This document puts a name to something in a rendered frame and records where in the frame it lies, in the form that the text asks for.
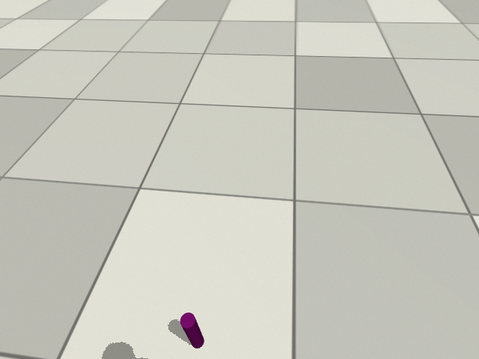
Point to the can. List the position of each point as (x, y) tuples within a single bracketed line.
[(192, 330)]

